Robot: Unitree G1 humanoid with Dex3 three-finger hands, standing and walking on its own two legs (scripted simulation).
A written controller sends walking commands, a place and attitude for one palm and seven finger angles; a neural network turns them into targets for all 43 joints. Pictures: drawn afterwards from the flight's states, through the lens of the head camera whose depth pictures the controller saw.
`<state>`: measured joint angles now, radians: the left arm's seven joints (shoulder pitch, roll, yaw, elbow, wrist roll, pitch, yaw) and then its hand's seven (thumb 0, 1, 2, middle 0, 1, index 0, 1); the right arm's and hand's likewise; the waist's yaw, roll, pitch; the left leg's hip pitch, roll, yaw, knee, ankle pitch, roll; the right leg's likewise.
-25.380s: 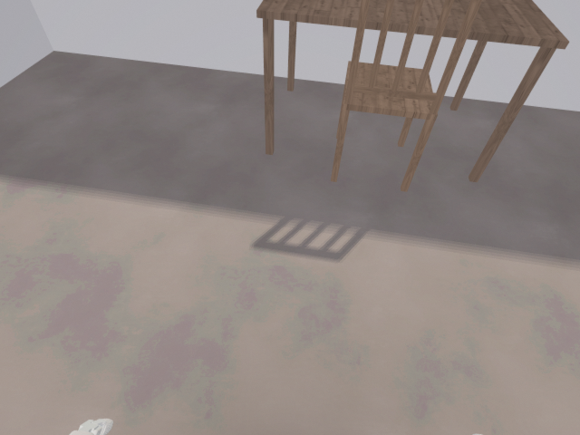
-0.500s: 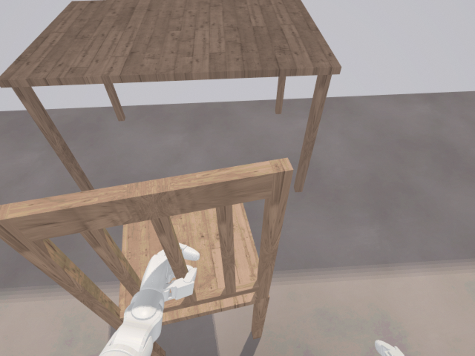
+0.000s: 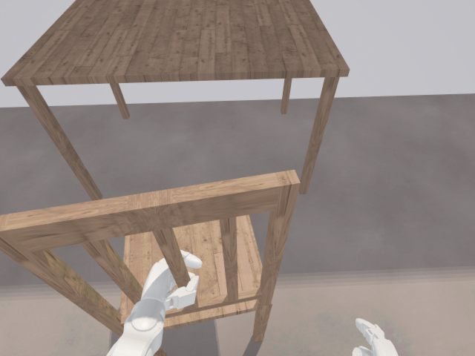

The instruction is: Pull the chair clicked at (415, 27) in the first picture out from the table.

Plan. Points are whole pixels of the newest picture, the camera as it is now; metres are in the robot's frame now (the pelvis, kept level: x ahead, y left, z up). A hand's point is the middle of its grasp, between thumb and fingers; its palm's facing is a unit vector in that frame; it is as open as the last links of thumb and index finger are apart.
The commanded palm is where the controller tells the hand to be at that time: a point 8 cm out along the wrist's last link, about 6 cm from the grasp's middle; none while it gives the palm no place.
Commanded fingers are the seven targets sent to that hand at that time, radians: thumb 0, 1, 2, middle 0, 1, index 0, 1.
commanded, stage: stop walking, hand still on the chair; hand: left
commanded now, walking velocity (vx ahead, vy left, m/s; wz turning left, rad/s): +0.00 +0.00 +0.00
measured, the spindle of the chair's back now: (180, 274) +0.27 +0.13 -0.05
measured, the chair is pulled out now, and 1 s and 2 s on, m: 0.58 0.58 0.58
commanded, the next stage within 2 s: open the thumb and straighten the fingers in 0.16 s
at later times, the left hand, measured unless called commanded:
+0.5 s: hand (186, 286) +0.25 +0.11 -0.07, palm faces -0.08 -0.99 -0.13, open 7.8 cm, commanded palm +0.24 +0.17 -0.05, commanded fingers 0.00 -0.55 0.20 -0.43 -1.23 -0.43 -1.23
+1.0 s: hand (181, 287) +0.26 +0.13 -0.07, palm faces -0.05 -0.99 -0.13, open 17.0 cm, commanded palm +0.24 +0.18 -0.05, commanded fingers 0.00 -0.55 0.20 0.00 0.00 0.00 0.00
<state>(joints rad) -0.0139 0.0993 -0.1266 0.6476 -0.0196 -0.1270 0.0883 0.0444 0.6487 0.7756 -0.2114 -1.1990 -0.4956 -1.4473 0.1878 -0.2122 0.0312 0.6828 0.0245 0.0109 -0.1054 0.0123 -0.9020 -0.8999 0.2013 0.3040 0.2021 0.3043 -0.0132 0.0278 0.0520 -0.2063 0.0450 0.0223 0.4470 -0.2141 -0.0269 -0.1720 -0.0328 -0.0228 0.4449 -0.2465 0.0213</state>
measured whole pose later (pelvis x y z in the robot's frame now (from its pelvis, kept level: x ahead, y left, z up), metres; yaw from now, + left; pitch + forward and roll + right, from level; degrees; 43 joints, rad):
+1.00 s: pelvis +0.03 +0.00 -0.04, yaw +2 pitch +10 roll +0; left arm 0.26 0.17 -0.07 0.11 -0.06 0.11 0.00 -0.01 -0.53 0.21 -0.07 -0.21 -0.07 -0.20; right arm 0.23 -0.24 0.02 0.53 0.03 -0.13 -0.06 0.01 -0.90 -0.90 0.20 0.30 0.20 0.30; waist -0.05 0.04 -0.10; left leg -0.58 0.04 -0.02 0.85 -0.44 -0.03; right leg -0.53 -0.05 -0.05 0.85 -0.48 0.02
